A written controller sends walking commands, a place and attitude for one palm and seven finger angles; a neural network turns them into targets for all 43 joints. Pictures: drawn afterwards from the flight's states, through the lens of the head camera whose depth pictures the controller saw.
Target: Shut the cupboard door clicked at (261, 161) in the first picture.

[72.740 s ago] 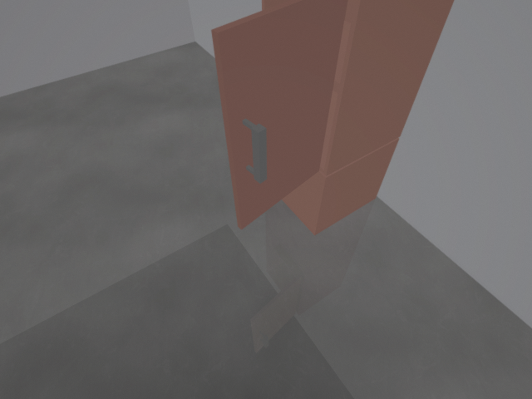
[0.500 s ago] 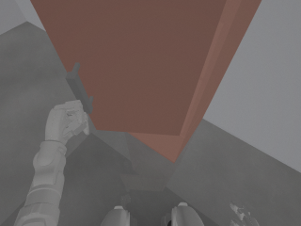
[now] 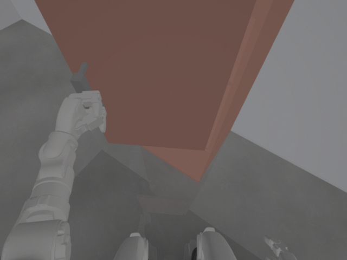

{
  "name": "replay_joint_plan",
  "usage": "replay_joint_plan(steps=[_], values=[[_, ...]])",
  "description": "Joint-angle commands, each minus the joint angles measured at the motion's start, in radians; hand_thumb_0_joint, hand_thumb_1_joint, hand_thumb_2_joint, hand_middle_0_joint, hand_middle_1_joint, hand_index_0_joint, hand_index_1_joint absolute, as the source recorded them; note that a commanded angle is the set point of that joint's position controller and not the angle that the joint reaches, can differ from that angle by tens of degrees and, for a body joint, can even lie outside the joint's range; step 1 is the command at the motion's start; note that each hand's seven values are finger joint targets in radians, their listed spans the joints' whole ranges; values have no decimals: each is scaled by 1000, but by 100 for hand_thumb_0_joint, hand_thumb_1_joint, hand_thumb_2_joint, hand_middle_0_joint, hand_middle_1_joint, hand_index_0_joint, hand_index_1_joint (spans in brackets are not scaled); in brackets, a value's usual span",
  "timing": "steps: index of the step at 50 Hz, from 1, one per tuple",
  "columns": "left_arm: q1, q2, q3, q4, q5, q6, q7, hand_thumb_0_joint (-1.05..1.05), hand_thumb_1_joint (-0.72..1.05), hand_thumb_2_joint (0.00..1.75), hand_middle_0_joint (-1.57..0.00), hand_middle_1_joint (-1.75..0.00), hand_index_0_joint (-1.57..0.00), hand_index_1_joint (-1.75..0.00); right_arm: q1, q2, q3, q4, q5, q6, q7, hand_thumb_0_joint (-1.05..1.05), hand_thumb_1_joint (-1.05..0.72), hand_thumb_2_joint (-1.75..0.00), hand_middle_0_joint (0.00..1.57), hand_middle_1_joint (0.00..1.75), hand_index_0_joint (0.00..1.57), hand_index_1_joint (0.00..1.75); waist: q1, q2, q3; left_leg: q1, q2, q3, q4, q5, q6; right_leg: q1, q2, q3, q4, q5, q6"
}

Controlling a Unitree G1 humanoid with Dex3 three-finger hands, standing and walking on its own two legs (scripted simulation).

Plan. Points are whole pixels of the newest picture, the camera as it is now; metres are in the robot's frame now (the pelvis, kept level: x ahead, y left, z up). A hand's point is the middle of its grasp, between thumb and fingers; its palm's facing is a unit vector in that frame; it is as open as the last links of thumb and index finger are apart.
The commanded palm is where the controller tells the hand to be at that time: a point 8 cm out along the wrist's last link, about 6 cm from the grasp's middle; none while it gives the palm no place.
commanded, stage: push the door shut along its arc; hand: left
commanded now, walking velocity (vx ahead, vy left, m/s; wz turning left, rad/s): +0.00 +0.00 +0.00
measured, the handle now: (91, 94) +0.50 +0.20 +0.05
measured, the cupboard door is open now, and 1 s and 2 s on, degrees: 29 13 0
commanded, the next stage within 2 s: pull the fist back off the door in 1.50 s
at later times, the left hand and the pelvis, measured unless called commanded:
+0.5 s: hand (113, 100) +0.47 +0.14 +0.06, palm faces -0.31 -0.95 -0.04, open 3.1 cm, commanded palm +0.47 +0.19 +0.06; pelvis -0.01 +0.01 -0.01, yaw -1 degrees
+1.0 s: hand (133, 82) +0.54 +0.10 +0.06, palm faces -0.41 -0.91 -0.03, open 3.1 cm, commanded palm +0.54 +0.15 +0.06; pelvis +0.00 +0.01 -0.03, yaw -2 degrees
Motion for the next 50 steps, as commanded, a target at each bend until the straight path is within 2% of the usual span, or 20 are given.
replay_joint_plan(steps=[1, 3, 7, 10, 13, 16, 19, 22, 24, 27, 30, 33, 34, 36, 37, 40, 41, 45, 48, 50], values=[[-413, 156, 20, -109, -14, -29, -32, 0, 90, 90, -130, -150, -130, -150, 80, -158, -64, -91, 7, -27, -14, 0, -90, -90, 20, 30, 20, 30, -43, -8, -356, 126, -54, -24, -144, 214, 32, 236, 54, 50, -147, 216, -17], [-496, 171, 23, -120, -21, -54, -40, 0, 90, 90, -130, -150, -130, -150, 88, -161, -64, -87, 5, -31, -16, 0, -90, -90, 20, 30, 20, 30, -52, 22, -370, 142, -56, -32, -134, 218, 35, 209, 58, 47, -137, 201, -23], [-554, 210, 39, -72, 0, -75, -55, 0, 90, 90, -130, -150, -130, -150, 107, -165, -67, -67, 3, -27, -15, 0, -90, -90, 20, 30, 20, 30, -56, 20, -440, 146, -53, -36, -118, 224, 37, 207, 57, 56, -123, 203, -22], [-601, 240, 47, -64, 10, -80, -70, 0, 90, 90, -130, -150, -130, -150, 119, -171, -68, -56, 1, -24, -13, 0, -90, -90, 20, 30, 20, 30, -60, 66, -477, 179, -50, -45, -110, 251, 34, 177, 59, 49, -108, 209, -25], [-638, 220, 24, -40, 7, -68, -81, 0, 90, 90, -130, -150, -130, -150, 132, -173, -66, -54, 1, -21, -11, 0, -90, -90, 20, 30, 20, 30, -74, 84, -469, 197, -50, -52, -108, 264, 36, 145, 66, 38, -105, 204, -29], [-678, 271, 57, -4, 15, -52, -82, 0, 90, 90, -130, -150, -130, -150, 142, -181, -65, -45, 1, -14, -12, 0, -90, -90, 20, 30, 20, 30, -85, 47, -452, 163, -46, -54, -105, 241, 38, 151, 67, 41, -113, 192, -26], [-725, 251, 34, 12, 21, -50, -90, 0, 90, 90, -130, -150, -130, -150, 147, -180, -64, -43, -1, -15, -11, 0, -90, -90, 20, 30, 20, 30, -95, 80, -461, 185, -46, -61, -100, 250, 37, 111, 69, 34, -106, 183, -28], [-761, 256, 30, 20, 27, -48, -96, 0, 90, 90, -130, -150, -130, -150, 158, -183, -65, -39, -4, -15, -9, 0, -90, -90, 20, 30, 20, 30, -109, 79, -472, 190, -43, -64, -92, 251, 39, 96, 71, 35, -104, 179, -28], [-757, 280, 50, 45, 26, -44, -105, 0, 90, 90, -130, -150, -130, -150, 167, -187, -64, -37, -6, -14, -9, 0, -90, -90, 20, 30, 20, 30, -106, 76, -487, 194, -42, -66, -83, 280, 38, 95, 73, 32, -95, 199, -30], [-813, 291, 49, 84, 38, -27, -105, 0, 90, 90, -130, -150, -130, -150, 178, -191, -60, -32, -6, -11, -8, 0, -90, -90, 20, 30, 20, 30, -126, 77, -451, 165, -39, -70, -78, 251, 39, 57, 74, 29, -93, 169, -29], [-834, 315, 68, 79, 45, -22, -105, 0, 90, 90, -130, -150, -130, -150, 186, -191, -60, -38, -10, -11, -5, 0, -90, -90, 20, 30, 20, 30, -120, 95, -496, 179, -40, -72, -67, 287, 38, 65, 76, 28, -81, 191, -30], [-887, 299, 45, 99, 52, -14, -111, 0, 90, 90, -130, -150, -130, -150, 202, -190, -58, -30, -11, -10, -5, 0, -90, -90, 20, 30, 20, 30, -143, 97, -496, 183, -38, -76, -47, 309, 43, 32, 82, 24, -70, 201, -32], [-902, 299, 36, 105, 60, -9, -113, 0, 90, 90, -130, -150, -130, -150, 199, -192, -59, -27, -13, -9, -4, 0, -90, -90, 20, 30, 20, 30, -144, 122, -490, 191, -35, -79, -46, 300, 38, 9, 80, 24, -73, 188, -31], [-918, 303, 37, 130, 62, 7, -119, 0, 90, 90, -130, -150, -130, -150, 206, -194, -59, -24, -14, -12, -3, 0, -90, -90, 20, 30, 20, 30, -155, 99, -488, 168, -37, -76, -39, 277, 42, 11, 82, 25, -77, 175, -29], [-946, 344, 63, 110, 64, 5, -120, 0, 90, 90, -130, -150, -130, -150, 212, -199, -59, -24, -16, -11, -6, 0, -90, -90, 20, 30, 20, 30, -155, 98, -504, 160, -34, -77, -35, 281, 44, 23, 82, 27, -72, 181, -30], [-971, 339, 58, 129, 64, 22, -126, 0, 90, 90, -130, -150, -130, -150, 220, -196, -56, -23, -18, -14, -7, 0, -90, -90, 20, 30, 20, 30, -158, 127, -541, 174, -36, -78, -20, 319, 44, 15, 85, 26, -60, 204, -31], [-975, 354, 66, 145, 69, 31, -125, 0, 90, 90, -130, -150, -130, -150, 225, -198, -54, -19, -19, -13, -8, 0, -90, -90, 20, 30, 20, 30, -164, 111, -522, 159, -34, -77, -16, 317, 45, 15, 86, 24, -62, 206, -30], [-1000, 418, 108, 147, 82, 45, -126, 0, 90, 90, -130, -150, -130, -150, 239, -199, -52, -21, -24, -14, -10, 0, -90, -90, 20, 30, 20, 30, -161, 121, -568, 131, -35, -70, 5, 347, 47, 50, 88, 30, -45, 248, -29], [-1038, 397, 83, 148, 91, 51, -128, 0, 90, 90, -130, -150, -130, -150, 251, -194, -50, -17, -26, -17, -8, 0, -90, -90, 20, 30, 20, 30, -176, 149, -575, 148, -35, -70, 19, 376, 49, 21, 93, 26, -35, 267, -31], [-1043, 397, 76, 161, 101, 64, -132, 0, 90, 90, -130, -150, -130, -150, 255, -196, -53, -15, -28, -14, -8, 0, -90, -90, 20, 30, 20, 30, -184, 130, -571, 129, -32, -69, 22, 368, 49, 29, 93, 27, -38, 270, -27]])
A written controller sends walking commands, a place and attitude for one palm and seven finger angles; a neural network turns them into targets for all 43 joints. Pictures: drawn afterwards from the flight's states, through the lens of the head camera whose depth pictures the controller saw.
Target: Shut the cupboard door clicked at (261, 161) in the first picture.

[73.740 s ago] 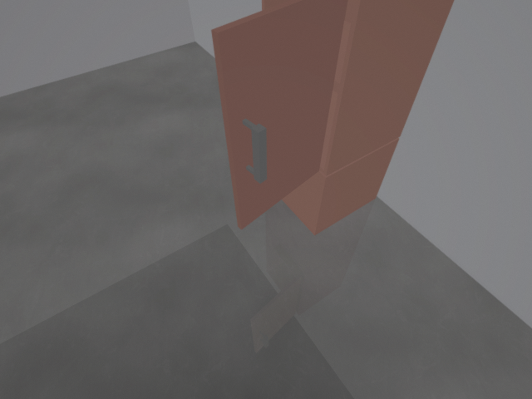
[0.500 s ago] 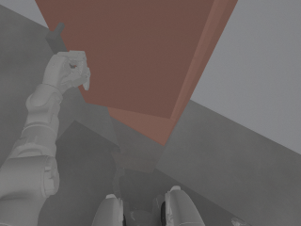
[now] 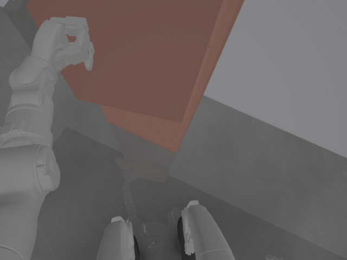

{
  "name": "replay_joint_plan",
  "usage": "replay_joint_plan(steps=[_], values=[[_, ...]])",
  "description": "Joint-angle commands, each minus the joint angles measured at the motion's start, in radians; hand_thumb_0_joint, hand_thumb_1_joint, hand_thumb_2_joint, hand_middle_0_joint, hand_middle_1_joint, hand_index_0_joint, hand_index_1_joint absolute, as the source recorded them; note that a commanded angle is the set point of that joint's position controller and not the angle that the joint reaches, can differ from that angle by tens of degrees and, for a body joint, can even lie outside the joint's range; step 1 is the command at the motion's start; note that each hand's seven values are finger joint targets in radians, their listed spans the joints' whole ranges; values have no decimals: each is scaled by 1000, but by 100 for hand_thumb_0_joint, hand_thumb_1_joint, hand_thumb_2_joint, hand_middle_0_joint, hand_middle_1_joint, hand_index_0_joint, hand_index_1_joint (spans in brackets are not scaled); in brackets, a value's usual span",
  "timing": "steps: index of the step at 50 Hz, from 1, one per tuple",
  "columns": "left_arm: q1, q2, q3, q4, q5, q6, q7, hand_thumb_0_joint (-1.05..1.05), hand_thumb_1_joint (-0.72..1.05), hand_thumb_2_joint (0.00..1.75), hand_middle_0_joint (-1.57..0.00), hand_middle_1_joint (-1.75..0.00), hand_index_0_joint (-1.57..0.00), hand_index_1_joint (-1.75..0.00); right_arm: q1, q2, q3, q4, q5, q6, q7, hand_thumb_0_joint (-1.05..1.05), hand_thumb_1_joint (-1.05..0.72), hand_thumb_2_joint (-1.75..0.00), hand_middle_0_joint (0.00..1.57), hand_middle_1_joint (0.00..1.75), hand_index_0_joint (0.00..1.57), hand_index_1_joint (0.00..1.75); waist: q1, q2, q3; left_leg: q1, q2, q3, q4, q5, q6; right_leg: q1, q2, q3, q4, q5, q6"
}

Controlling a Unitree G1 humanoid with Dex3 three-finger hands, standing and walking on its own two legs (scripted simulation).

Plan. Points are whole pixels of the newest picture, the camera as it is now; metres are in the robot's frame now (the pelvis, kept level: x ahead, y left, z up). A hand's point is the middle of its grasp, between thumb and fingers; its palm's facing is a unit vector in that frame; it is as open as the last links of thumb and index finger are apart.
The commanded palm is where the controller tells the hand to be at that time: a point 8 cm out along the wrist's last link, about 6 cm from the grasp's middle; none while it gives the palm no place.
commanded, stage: push the door shut along its arc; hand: left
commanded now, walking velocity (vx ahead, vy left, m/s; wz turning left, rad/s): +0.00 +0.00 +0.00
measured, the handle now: (42, 35) +0.59 +0.20 +0.08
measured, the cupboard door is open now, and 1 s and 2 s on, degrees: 13 0 0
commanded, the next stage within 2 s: pull the fist back off the door in 0.50 s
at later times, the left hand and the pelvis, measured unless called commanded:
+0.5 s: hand (103, 38) +0.57 +0.08 +0.09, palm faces -0.45 -0.89 -0.04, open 3.4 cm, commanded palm +0.59 +0.10 +0.09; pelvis +0.00 +0.00 -0.01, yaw +0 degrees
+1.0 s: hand (119, 38) +0.57 +0.05 +0.09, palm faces -0.01 -1.00 -0.05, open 3.2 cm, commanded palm +0.53 +0.10 +0.09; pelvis +0.00 -0.01 +0.01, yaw +1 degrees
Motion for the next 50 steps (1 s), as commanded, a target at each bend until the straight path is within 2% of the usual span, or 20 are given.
replay_joint_plan(steps=[1, 4, 9, 12, 19, 22, 26, 30, 31, 33, 34, 36, 38, 39, 40, 42, 43, 46, 48, 50], values=[[-511, 199, 15, -197, -5, -34, -2, 0, 90, 90, -130, -150, -130, -150, 185, -184, -73, -34, 1, -21, -18, 0, -90, -90, 20, 30, 20, 30, -41, 123, -586, 385, -57, -67, -113, 404, 32, 256, 68, 15, -130, 268, -37], [-572, 176, -10, -178, -6, -19, -11, 0, 90, 90, -130, -150, -130, -150, 198, -186, -74, -18, -2, -28, -21, 0, -90, -90, 20, 30, 20, 30, -64, 119, -589, 397, -56, -72, -103, 403, 34, 227, 71, 11, -131, 261, -37], [-619, 199, -7, -167, -4, 1, -30, 0, 90, 90, -130, -150, -130, -150, 209, -190, -69, -7, -9, -40, -28, 0, -90, -90, 20, 30, 20, 30, -72, 133, -619, 389, -59, -70, -86, 415, 37, 234, 74, 11, -124, 278, -42], [-664, 183, -30, -153, 4, 13, -32, 0, 90, 90, -130, -150, -130, -150, 213, -189, -68, 1, -11, -45, -30, 0, -90, -90, 20, 30, 20, 30, -91, 135, -588, 360, -58, -67, -80, 380, 39, 209, 76, 9, -126, 247, -41], [-736, 124, -75, -179, 11, 22, -24, 0, 90, 90, -130, -150, -130, -150, 221, -190, -72, 26, -23, -62, -24, 0, -90, -90, 20, 30, 20, 30, -103, 226, -646, 481, -52, -90, -67, 460, 30, 120, 80, -13, -107, 254, -51], [-763, 123, -77, -152, 16, 39, -23, 0, 90, 90, -130, -150, -130, -150, 227, -193, -72, 33, -25, -64, -25, 0, -90, -90, 20, 30, 20, 30, -121, 182, -623, 439, -55, -86, -63, 422, 36, 123, 82, -14, -111, 239, -48], [-821, 113, -85, -115, 30, 50, -1, 0, 90, 90, -130, -150, -130, -150, 232, -192, -67, 45, -28, -68, -26, 0, -90, -90, 20, 30, 20, 30, -144, 183, -589, 408, -56, -86, -52, 401, 38, 93, 84, -19, -105, 223, -50], [-837, 110, -90, -131, 34, 40, -4, 0, 90, 90, -130, -150, -130, -150, 237, -190, -71, 50, -33, -74, -23, 0, -90, -90, 20, 30, 20, 30, -143, 211, -654, 449, -57, -87, -39, 453, 37, 90, 86, -23, -88, 252, -54], [-784, 162, 128, -125, -35, 56, 186, 0, 90, 90, -130, -150, -130, -150, 297, -171, -55, 7, -45, -81, -7, 0, -90, -90, 20, 30, 20, 30, -72, 249, -663, 398, -40, -103, -70, 443, 20, 126, 71, -11, -96, 250, -49], [-704, 33, 53, -110, -8, 55, 328, 0, 90, 90, -130, -150, -130, -150, 289, -155, -59, 3, -52, -79, 32, 0, -90, -90, 20, 30, 20, 30, -79, 220, -640, 399, -38, -116, -94, 443, 10, 121, 70, -19, -90, 234, -38], [-704, -13, 50, -143, -8, 44, 376, 0, 90, 90, -130, -150, -130, -150, 298, -154, -69, -1, -60, -71, 44, 0, -90, -90, 20, 30, 20, 30, -91, 163, -636, 402, -35, -112, -97, 438, 10, 136, 68, -22, -100, 242, -29], [-710, -49, 61, -215, 8, -5, 503, 0, 90, 90, -130, -150, -130, -150, 305, -148, -79, -11, -79, -63, 68, 0, -90, -90, 20, 30, 20, 30, -78, 156, -661, 387, -45, -98, -106, 429, 6, 188, 65, -15, -113, 261, -23], [-732, -71, 27, -296, 83, -94, 616, 0, 90, 90, -130, -150, -130, -150, 311, -143, -88, -6, -102, -66, 92, 0, -90, -90, 20, 30, 20, 30, -74, 189, -716, 432, -45, -101, -97, 466, 0, 174, 63, -13, -99, 280, -21], [-714, -83, -4, -301, 122, -125, 635, 0, 90, 90, -130, -150, -130, -150, 314, -143, -94, 1, -107, -60, 105, 0, -90, -90, 20, 30, 20, 30, -73, 214, -736, 460, -46, -97, -98, 479, -3, 175, 62, -11, -102, 287, -21], [-697, -52, -5, -292, 158, -149, 641, 0, 90, 90, -130, -150, -130, -150, 325, -147, -97, 9, -109, -50, 112, 0, -90, -90, 20, 30, 20, 30, -73, 181, -735, 463, -47, -95, -104, 484, -2, 201, 62, -10, -105, 299, -22], [-663, -65, -52, -241, 201, -165, 625, 0, 90, 90, -130, -150, -130, -150, 322, -149, -100, 8, -102, -26, 119, 0, -90, -90, 20, 30, 20, 30, -80, 170, -690, 446, -53, -82, -130, 429, 2, 240, 61, -4, -132, 284, -23], [-665, -63, -51, -215, 202, -161, 611, 0, 90, 90, -130, -150, -130, -150, 324, -152, -101, 10, -100, -18, 117, 0, -90, -90, 20, 30, 20, 30, -88, 157, -667, 436, -57, -79, -139, 409, 6, 252, 62, -1, -145, 282, -22], [-563, 47, 57, -82, 165, -113, 583, 0, 90, 90, -130, -150, -130, -150, 299, -157, -88, -14, -77, 12, 101, 0, -90, -90, 20, 30, 20, 30, -58, 50, -574, 271, -72, -46, -177, 258, 16, 378, 62, 21, -190, 228, -18], [-548, 70, 101, -93, 128, -109, 580, 0, 90, 90, -130, -150, -130, -150, 286, -153, -79, -35, -72, 14, 91, 0, -90, -90, 20, 30, 20, 30, -44, 16, -552, 211, -82, -29, -195, 217, 25, 444, 61, 40, -213, 221, -15], [-481, 47, 101, -108, 105, -133, 568, 0, 90, 90, -130, -150, -130, -150, 260, -142, -77, -50, -66, 12, 87, 0, -90, -90, 20, 30, 20, 30, -24, -1, -539, 200, -83, -18, -201, 221, 25, 468, 60, 45, -216, 240, -16]])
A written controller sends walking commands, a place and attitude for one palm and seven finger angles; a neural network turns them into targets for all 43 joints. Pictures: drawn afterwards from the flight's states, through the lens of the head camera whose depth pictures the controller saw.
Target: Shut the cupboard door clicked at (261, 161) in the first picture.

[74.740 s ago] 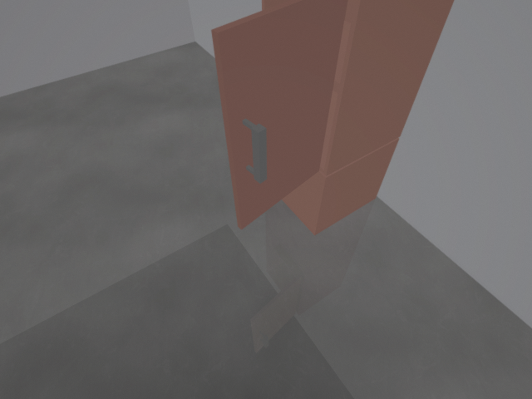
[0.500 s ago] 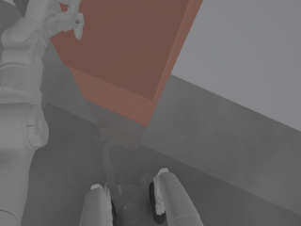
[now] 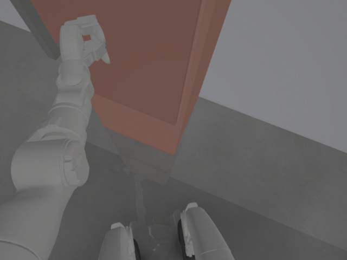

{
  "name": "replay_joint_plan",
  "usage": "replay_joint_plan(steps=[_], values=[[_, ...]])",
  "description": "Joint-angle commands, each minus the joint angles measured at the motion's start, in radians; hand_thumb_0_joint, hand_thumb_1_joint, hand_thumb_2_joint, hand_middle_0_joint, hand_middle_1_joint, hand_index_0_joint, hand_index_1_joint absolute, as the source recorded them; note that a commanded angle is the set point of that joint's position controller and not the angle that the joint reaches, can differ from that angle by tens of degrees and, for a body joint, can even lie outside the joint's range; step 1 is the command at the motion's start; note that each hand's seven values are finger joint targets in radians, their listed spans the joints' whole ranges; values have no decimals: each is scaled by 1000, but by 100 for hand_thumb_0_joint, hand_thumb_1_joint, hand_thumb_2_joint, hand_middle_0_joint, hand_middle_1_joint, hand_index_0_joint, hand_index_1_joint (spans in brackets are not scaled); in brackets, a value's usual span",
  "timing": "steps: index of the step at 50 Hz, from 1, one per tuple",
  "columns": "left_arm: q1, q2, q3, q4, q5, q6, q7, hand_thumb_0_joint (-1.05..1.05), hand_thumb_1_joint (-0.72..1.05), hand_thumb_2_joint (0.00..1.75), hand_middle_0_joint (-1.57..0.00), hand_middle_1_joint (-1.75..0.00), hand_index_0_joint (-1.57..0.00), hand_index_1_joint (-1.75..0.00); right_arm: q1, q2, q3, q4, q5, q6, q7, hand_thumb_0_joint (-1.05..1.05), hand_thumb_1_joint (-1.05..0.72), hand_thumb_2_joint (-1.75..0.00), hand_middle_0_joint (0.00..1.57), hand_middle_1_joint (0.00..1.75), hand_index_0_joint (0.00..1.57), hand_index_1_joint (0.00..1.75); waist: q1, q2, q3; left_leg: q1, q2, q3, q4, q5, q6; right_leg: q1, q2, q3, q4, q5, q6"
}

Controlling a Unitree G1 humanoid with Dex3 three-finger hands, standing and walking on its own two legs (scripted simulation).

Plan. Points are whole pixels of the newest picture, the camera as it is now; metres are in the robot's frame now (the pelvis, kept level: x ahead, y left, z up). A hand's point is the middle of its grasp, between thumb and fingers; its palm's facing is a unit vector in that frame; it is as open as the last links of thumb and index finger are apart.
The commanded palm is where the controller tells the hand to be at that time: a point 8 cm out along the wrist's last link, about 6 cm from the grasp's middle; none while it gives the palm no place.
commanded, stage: pull the fist back off the door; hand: left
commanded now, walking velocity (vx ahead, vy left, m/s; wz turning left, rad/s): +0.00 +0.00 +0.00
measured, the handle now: (44, 23) +0.66 +0.18 +0.07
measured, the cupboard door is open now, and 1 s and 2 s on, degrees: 0 0 0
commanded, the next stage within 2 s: draw the hand back to the body in 0.48 s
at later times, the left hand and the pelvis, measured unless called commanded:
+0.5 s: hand (92, 76) +0.49 +0.08 +0.08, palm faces -0.04 -1.00 -0.02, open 3.1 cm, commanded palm +0.47 +0.13 +0.08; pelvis +0.02 +0.00 +0.02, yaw +1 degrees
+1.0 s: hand (40, 100) +0.40 +0.14 +0.15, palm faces -0.01 -1.00 -0.03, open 3.1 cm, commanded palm +0.36 +0.19 +0.15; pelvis +0.03 +0.00 +0.07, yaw +1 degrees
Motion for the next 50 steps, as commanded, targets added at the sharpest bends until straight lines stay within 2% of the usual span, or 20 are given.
replay_joint_plan(steps=[1, 4, 7, 10, 12, 13, 14, 16, 20, 23, 24, 30, 33, 35, 36, 38, 42, 45, 48, 50], values=[[-378, 228, 62, -230, -50, -101, -16, 0, 90, 90, -130, -150, -130, -150, 184, -181, -69, -63, 16, -12, -27, 0, -90, -90, 20, 30, 20, 30, 18, -43, -520, 188, -83, -9, -156, 203, 43, 475, 56, 54, -183, 240, -2], [-295, 139, -2, -240, -51, -159, -38, 0, 90, 90, -130, -150, -130, -150, 175, -177, -77, -56, 18, -17, -23, 0, -90, -90, 20, 30, 20, 30, 18, -51, -501, 222, -81, -6, -158, 220, 40, 445, 53, 49, -177, 260, -3], [-217, 123, -15, -245, -56, -164, -62, 0, 90, 90, -130, -150, -130, -150, 171, -183, -90, -54, 26, -6, -22, 0, -90, -90, 20, 30, 20, 30, 33, -53, -492, 221, -86, 8, -164, 219, 39, 474, 51, 59, -187, 276, -4], [-213, 88, -40, -316, -84, -165, -85, 0, 90, 90, -130, -150, -130, -150, 159, -182, -99, -60, 36, 4, -31, 0, -90, -90, 20, 30, 20, 30, 41, -42, -524, 271, -88, 12, -171, 240, 37, 490, 47, 59, -191, 302, -3], [-209, 71, -49, -409, -104, -180, -91, 0, 90, 90, -130, -150, -130, -150, 145, -179, -105, -68, 39, 8, -37, 0, -90, -90, 20, 30, 20, 30, 62, -3, -581, 338, -88, 9, -176, 285, 32, 504, 46, 54, -184, 337, -7], [-245, 31, -91, -477, -113, -195, -91, 0, 90, 90, -130, -150, -130, -150, 139, -174, -106, -70, 40, 5, -41, 0, -90, -90, 20, 30, 20, 30, 50, 28, -606, 393, -85, 5, -177, 318, 31, 487, 46, 49, -176, 359, -6], [-238, 26, -92, -509, -120, -206, -88, 0, 90, 90, -130, -150, -130, -150, 134, -174, -111, -64, 41, 3, -42, 0, -90, -90, 20, 30, 20, 30, 60, 61, -627, 438, -82, -4, -179, 339, 25, 473, 46, 41, -174, 360, -8], [-193, 11, -100, -560, -130, -224, -81, 0, 90, 90, -130, -150, -130, -150, 121, -172, -115, -60, 42, 0, -46, 0, -90, -90, 20, 30, 20, 30, 68, 46, -642, 474, -80, -5, -179, 377, 24, 489, 48, 38, -176, 389, -8], [-75, -14, -120, -532, -115, -218, -65, 0, 90, 90, -130, -150, -130, -150, 100, -166, -115, -51, 49, 2, -51, 0, -90, -90, 20, 30, 20, 30, 76, -14, -549, 438, -80, -2, -198, 371, 24, 507, 46, 33, -181, 399, -6], [-102, -39, -144, -449, -96, -197, -53, 0, 90, 90, -130, -150, -130, -150, 90, -166, -110, -43, 49, 10, -56, 0, -90, -90, 20, 30, 20, 30, 49, -51, -434, 401, -81, -3, -211, 315, 27, 461, 44, 28, -195, 346, -5], [-100, -20, -128, -431, -92, -195, -49, 0, 90, 90, -130, -150, -130, -150, 83, -169, -111, -42, 50, 12, -58, 0, -90, -90, 20, 30, 20, 30, 55, -49, -428, 394, -81, -3, -214, 305, 23, 457, 40, 28, -194, 333, -5], [-95, -68, -140, -375, -110, -205, -51, 0, 90, 90, -130, -150, -130, -150, 44, -165, -101, -56, 45, 12, -54, 0, -90, -90, 20, 30, 20, 30, 65, -42, -417, 404, -82, -12, -212, 302, 18, 415, 41, 19, -181, 300, -13], [71, 38, -49, -518, -124, -217, -62, 0, 90, 90, -130, -150, -130, -150, 31, -173, -104, -114, 51, 17, -55, 0, -90, -90, 20, 30, 20, 30, 154, -20, -586, 483, -85, 1, -239, 398, 15, 555, 42, 29, -173, 394, -20], [171, 42, -58, -644, -135, -203, -80, 0, 90, 90, -130, -150, -130, -150, 16, -159, -102, -142, 64, 22, -56, 0, -90, -90, 20, 30, 20, 30, 190, -13, -636, 529, -84, 13, -265, 461, 13, 642, 42, 34, -191, 466, -19], [201, 16, -91, -715, -140, -190, -91, 0, 90, 90, -130, -150, -130, -150, 9, -155, -102, -156, 70, 24, -58, 0, -90, -90, 20, 30, 20, 30, 185, -12, -632, 550, -82, 18, -282, 477, 15, 668, 44, 32, -209, 490, -17], [294, 3, -111, -831, -157, -156, -107, 0, 90, 90, -130, -150, -130, -150, -1, -150, -103, -184, 86, 25, -66, 0, -90, -90, 20, 30, 20, 30, 193, -47, -610, 577, -79, 22, -317, 493, 21, 726, 50, 30, -243, 512, -15], [399, -39, -150, -941, -215, -73, -132, 0, 90, 90, -130, -150, -130, -150, -30, -148, -101, -191, 112, 21, -91, 0, -90, -90, 20, 30, 20, 30, 172, -164, -421, 558, -79, 35, -406, 363, 32, 793, 57, 21, -352, 454, -1], [458, -44, -166, -966, -235, -48, -151, 0, 90, 90, -130, -150, -130, -150, -69, -148, -91, -182, 121, 4, -112, 0, -90, -90, 20, 30, 20, 30, 170, -164, -290, 581, -80, 37, -457, 274, 34, 770, 53, 22, -415, 345, 1], [536, -55, -200, -999, -230, -33, -180, 0, 90, 90, -130, -150, -130, -150, -104, -145, -79, -187, 127, -14, -117, 0, -90, -90, 20, 30, 20, 30, 185, -72, -216, 626, -87, 34, -496, 230, 33, 755, 46, 18, -451, 262, -9], [629, -54, -204, -1001, -234, -13, -203, 0, 90, 90, -130, -150, -130, -150, -138, -141, -71, -195, 130, -22, -115, 0, -90, -90, 20, 30, 20, 30, 206, -45, -177, 642, -87, 31, -521, 208, 29, 757, 42, 16, -466, 228, -14]])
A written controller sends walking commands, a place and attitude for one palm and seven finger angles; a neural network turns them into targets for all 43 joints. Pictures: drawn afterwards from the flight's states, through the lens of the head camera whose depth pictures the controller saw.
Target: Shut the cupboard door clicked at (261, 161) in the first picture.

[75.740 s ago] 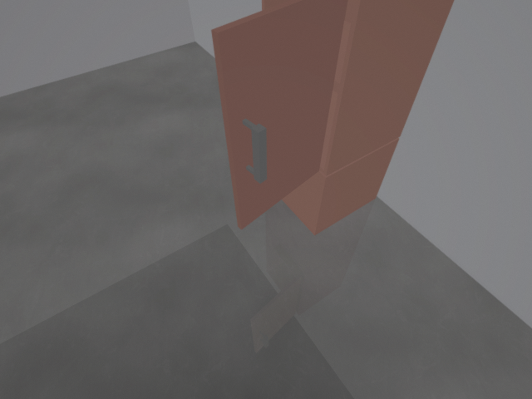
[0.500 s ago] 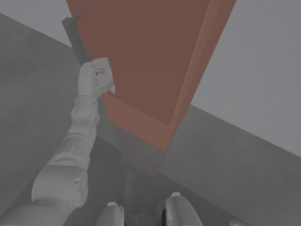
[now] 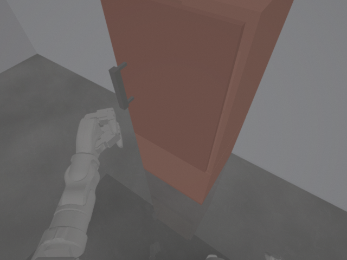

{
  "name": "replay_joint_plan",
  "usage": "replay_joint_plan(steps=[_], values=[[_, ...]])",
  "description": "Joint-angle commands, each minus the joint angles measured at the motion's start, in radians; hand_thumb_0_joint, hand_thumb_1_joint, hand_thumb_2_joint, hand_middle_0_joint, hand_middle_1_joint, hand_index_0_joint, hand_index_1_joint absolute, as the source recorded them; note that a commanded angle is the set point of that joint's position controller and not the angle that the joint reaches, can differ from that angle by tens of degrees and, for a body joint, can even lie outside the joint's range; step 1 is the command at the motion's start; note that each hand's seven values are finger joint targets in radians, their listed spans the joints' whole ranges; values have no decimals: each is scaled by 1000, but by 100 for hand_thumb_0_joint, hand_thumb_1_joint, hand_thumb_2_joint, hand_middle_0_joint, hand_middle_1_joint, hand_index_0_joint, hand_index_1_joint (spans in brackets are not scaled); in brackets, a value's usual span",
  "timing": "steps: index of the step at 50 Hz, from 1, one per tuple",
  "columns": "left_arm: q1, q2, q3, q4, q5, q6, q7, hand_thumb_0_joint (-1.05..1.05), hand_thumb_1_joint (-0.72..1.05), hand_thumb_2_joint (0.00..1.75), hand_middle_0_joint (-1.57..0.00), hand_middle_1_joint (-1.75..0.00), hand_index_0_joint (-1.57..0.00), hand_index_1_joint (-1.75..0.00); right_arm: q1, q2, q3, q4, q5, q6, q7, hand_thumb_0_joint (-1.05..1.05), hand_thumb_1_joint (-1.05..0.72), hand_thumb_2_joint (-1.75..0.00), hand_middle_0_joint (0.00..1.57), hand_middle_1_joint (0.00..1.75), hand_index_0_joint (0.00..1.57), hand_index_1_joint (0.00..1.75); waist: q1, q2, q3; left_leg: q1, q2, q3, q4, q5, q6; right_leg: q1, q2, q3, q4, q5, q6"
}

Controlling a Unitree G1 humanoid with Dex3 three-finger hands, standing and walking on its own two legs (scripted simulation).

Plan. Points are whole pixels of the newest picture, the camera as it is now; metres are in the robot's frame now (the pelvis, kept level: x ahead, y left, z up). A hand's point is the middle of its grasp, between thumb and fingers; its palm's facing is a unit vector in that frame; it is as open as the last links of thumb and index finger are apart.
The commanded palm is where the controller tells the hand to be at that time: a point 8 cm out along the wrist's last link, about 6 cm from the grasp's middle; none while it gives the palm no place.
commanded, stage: draw the hand back to the body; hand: left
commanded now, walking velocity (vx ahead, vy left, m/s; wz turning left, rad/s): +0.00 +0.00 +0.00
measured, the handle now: (123, 86) +0.63 +0.17 +0.01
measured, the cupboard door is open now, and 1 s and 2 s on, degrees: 0 0 0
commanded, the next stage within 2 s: step back with the hand held close in 1.18 s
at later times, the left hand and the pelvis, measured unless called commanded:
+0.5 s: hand (49, 161) +0.27 +0.22 +0.15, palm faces +0.30 -0.91 -0.27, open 3.9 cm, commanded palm +0.23 +0.26 +0.17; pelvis +0.02 +0.00 +0.04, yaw +1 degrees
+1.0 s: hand out of the picture +0.20 +0.28 +0.19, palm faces +0.52 -0.76 -0.39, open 7.2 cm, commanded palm +0.16 +0.31 +0.22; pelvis +0.02 +0.01 +0.04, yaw +1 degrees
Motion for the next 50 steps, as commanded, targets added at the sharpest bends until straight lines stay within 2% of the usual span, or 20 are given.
replay_joint_plan(steps=[1, 3, 5, 6, 7, 8, 9, 13, 16, 19, 23, 26, 28, 31, 34, 40, 43, 46, 48, 50], values=[[-189, 123, 15, -261, -13, -19, -52, 0, 90, 90, -127, -147, -127, -147, -73, -130, -44, -148, 15, -67, -18, 0, -90, -90, 20, 30, 20, 30, 11, -7, -198, 106, -61, 0, -173, 129, 31, 238, 47, 1, -158, 170, -23], [-132, 148, 32, -335, -25, 1, -67, 0, 90, 90, -122, -141, -122, -141, -99, -129, -42, -169, 17, -76, -23, 0, -90, -90, 20, 30, 20, 30, 30, 27, -223, 145, -63, -1, -188, 169, 31, 285, 44, -4, -158, 204, -28], [-90, 158, 43, -414, -47, 22, -80, 0, 90, 90, -116, -135, -116, -135, -133, -123, -34, -187, 21, -85, -25, 0, -90, -90, 20, 30, 20, 30, 41, 12, -213, 163, -63, -5, -209, 187, 30, 319, 42, -4, -170, 228, -26], [-60, 213, 12, -486, 50, 53, 9, 0, 90, 90, -113, -132, -113, -132, -168, -98, -42, -196, 18, -62, -51, 0, -90, -90, 20, 30, 20, 30, 53, -30, -237, 221, -66, 6, -258, 199, 32, 381, 22, 30, -226, 198, -27], [-33, 189, 8, -532, 56, 85, 56, 0, 90, 90, -111, -129, -111, -129, -183, -92, -37, -209, 15, -56, -66, 0, -90, -90, 20, 30, 20, 30, 43, -34, -194, 236, -63, 7, -281, 187, 34, 383, 19, 26, -254, 175, -22], [2, 196, 18, -565, 54, 106, 79, 0, 90, 90, -108, -126, -108, -126, -193, -94, -34, -216, 15, -59, -77, 0, -90, -90, 20, 30, 20, 30, 44, -88, -158, 231, -63, -3, -291, 183, 37, 383, 23, 20, -272, 158, -19], [14, 197, 14, -597, 65, 125, 98, 0, 90, 90, -105, -123, -105, -123, -210, -93, -29, -208, 14, -57, -85, 0, -90, -90, 20, 30, 20, 30, 48, -51, -133, 251, -61, 0, -309, 187, 39, 395, 20, 21, -286, 166, -18], [64, 234, 45, -707, 90, 177, 154, 0, 90, 90, -94, -111, -94, -111, -227, -88, -16, -188, 6, -71, -109, 0, -90, -90, 20, 30, 20, 30, 53, -17, -114, 352, -58, -5, -362, 264, 42, 460, 26, 6, -332, 248, -23], [157, 202, 32, -759, 99, 206, 170, 0, 90, 90, -86, -102, -86, -102, -232, -76, -3, -179, -1, -85, -109, 0, -90, -90, 20, 30, 20, 30, 58, 21, -90, 411, -56, -4, -401, 329, 34, 503, 25, -9, -358, 306, -24], [262, 191, 32, -796, 103, 227, 173, 0, 90, 90, -78, -93, -78, -93, -239, -76, 4, -169, -9, -102, -104, 0, -90, -90, 20, 30, 20, 30, 67, 15, -50, 443, -52, -7, -437, 368, 31, 532, 26, -17, -387, 329, -21], [384, 230, 98, -847, 103, 244, 177, 0, 90, 90, -67, -81, -67, -81, -253, -80, 4, -154, -20, -115, -96, 0, -90, -90, 20, 30, 20, 30, 84, -25, -11, 460, -50, -3, -464, 404, 33, 567, 31, -18, -424, 367, -17], [439, 254, 151, -933, 104, 241, 181, 0, 90, 90, -58, -72, -58, -72, -262, -69, 5, -154, -25, -121, -90, 0, -90, -90, 20, 30, 20, 30, 94, -13, -25, 478, -48, -4, -470, 453, 29, 602, 27, -22, -420, 403, -15], [489, 300, 208, -976, 103, 239, 186, 0, 90, 90, -53, -66, -53, -66, -270, -71, 1, -147, -29, -130, -89, 0, -90, -90, 20, 30, 20, 30, 104, -11, -33, 483, -49, 1, -467, 474, 32, 618, 28, -17, -430, 427, -13], [540, 310, 245, -1059, 104, 232, 195, 0, 90, 90, -45, -57, -45, -57, -270, -61, 1, -144, -32, -145, -86, 0, -90, -90, 20, 30, 20, 30, 109, 57, -41, 496, -49, 1, -465, 516, 26, 629, 23, -21, -425, 444, -13], [597, 317, 275, -1083, 103, 234, 200, 0, 90, 90, -36, -48, -36, -48, -271, -62, -2, -134, -33, -159, -83, 0, -90, -90, 20, 30, 20, 30, 109, 31, 2, 484, -46, -2, -473, 507, 25, 618, 25, -24, -435, 425, -9], [710, 359, 376, -1120, 100, 219, 211, 0, 90, 90, -20, -30, -20, -30, -266, -66, -16, -119, -30, -179, -81, 0, -90, -90, 20, 30, 20, 30, 121, 32, 27, 475, -42, 2, -478, 490, 23, 607, 27, -26, -440, 398, -7], [709, 280, 300, -1049, 104, 228, 200, 0, 90, 90, -20, -30, -20, -30, -259, -76, -21, -102, -29, -183, -79, 0, -90, -90, 20, 30, 20, 30, 101, -7, 98, 467, -39, 9, -486, 449, 29, 556, 29, -27, -466, 363, -2], [652, 291, 298, -1043, 108, 226, 206, 0, 90, 90, -20, -30, -20, -30, -257, -85, -27, -100, -28, -182, -84, 0, -90, -90, 20, 30, 20, 30, 97, -22, 97, 470, -41, 3, -497, 388, 33, 544, 27, -26, -467, 301, -1], [642, 317, 316, -1043, 108, 222, 209, 0, 90, 90, -20, -30, -20, -30, -264, -89, -28, -98, -30, -186, -90, 0, -90, -90, 20, 30, 20, 30, 105, -16, 79, 473, -46, 3, -500, 362, 37, 557, 25, -18, -477, 276, -2], [642, 336, 337, -1079, 111, 210, 215, 0, 90, 90, -20, -30, -20, -30, -270, -80, -25, -103, -33, -194, -93, 0, -90, -90, 20, 30, 20, 30, 116, 3, 26, 481, -51, 0, -498, 370, 38, 589, 21, -17, -461, 287, -5]])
